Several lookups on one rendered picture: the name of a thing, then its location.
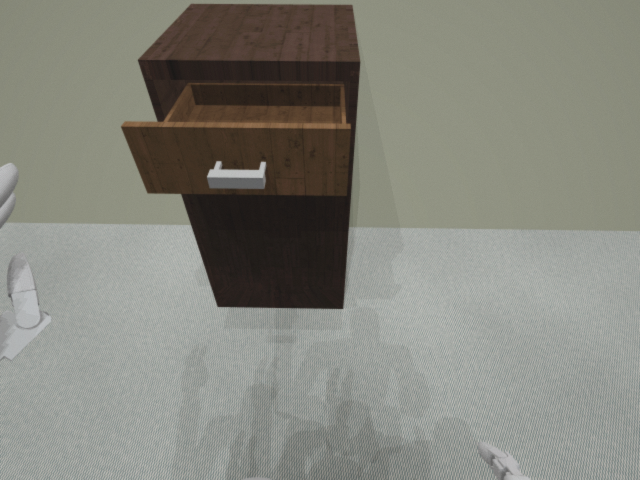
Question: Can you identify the cabinet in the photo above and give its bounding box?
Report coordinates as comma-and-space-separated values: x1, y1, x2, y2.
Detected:
138, 4, 360, 309

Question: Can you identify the left robot hand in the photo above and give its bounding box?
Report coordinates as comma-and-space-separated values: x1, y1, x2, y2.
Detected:
0, 163, 51, 361

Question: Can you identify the drawer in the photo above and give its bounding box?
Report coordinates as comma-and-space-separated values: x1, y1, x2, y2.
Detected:
121, 83, 351, 196

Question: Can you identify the handle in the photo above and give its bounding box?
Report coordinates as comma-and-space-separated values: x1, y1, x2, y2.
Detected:
207, 161, 266, 189

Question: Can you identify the right robot hand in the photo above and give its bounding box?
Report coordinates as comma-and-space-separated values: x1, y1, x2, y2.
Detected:
478, 442, 531, 480

